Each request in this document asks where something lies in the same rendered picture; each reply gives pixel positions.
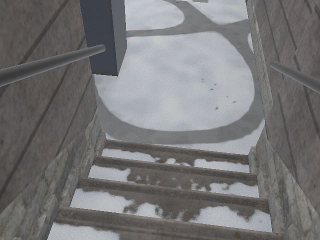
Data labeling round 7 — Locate stairs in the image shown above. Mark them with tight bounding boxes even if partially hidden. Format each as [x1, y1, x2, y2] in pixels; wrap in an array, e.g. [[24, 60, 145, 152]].
[[47, 139, 285, 240]]

